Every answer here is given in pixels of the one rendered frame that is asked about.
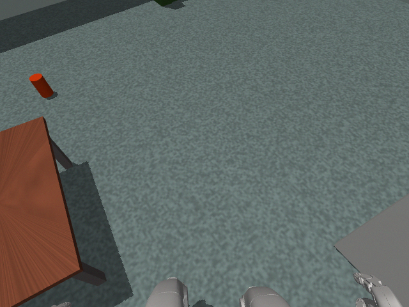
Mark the can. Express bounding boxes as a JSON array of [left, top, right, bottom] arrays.
[[29, 74, 54, 98]]

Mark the coffee table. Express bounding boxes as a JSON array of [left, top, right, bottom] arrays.
[[0, 116, 107, 307]]

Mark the right robot hand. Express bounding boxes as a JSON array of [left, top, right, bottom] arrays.
[[353, 272, 403, 307]]

